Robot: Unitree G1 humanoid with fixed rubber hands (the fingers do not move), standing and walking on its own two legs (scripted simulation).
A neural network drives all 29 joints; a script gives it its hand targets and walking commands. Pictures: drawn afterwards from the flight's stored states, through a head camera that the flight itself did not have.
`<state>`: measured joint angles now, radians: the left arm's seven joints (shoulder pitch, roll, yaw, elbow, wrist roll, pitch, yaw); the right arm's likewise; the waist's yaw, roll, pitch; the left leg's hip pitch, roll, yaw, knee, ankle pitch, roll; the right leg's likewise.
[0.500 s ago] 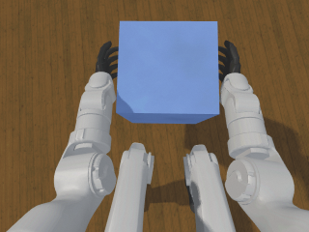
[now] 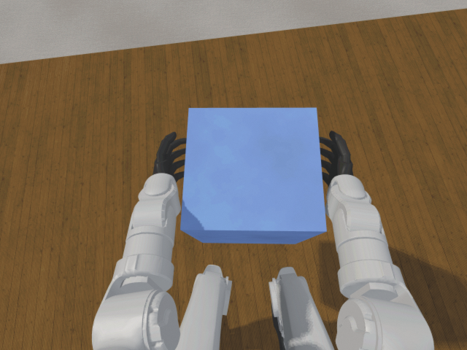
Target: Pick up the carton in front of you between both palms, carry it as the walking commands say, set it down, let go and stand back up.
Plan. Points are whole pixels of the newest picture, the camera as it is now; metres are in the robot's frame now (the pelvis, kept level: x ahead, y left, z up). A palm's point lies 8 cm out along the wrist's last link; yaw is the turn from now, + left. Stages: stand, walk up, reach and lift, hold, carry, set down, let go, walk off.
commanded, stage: reach and lift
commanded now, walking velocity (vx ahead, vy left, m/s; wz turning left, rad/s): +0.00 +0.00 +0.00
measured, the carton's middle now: (250, 186) +0.42 +0.01 -0.11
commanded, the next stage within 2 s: hold in 1.80 s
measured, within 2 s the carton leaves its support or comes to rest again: neither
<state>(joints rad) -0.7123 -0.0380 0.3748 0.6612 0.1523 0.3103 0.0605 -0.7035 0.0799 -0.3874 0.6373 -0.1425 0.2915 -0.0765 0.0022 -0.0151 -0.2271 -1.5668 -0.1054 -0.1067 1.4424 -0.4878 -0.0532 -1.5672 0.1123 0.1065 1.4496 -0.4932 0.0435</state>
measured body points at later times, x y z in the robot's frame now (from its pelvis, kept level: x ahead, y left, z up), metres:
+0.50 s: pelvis +0.06 +0.00 +0.14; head +0.12 +0.00 +0.59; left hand +0.39 +0.15 +0.10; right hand +0.39 -0.15 +0.10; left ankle +0.08 +0.13 -0.56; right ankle +0.08 -0.13 -0.56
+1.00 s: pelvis +0.06 +0.00 +0.18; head +0.03 +0.00 +0.63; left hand +0.36 +0.16 +0.19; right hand +0.36 -0.15 +0.20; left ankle +0.08 +0.13 -0.56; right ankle +0.08 -0.13 -0.56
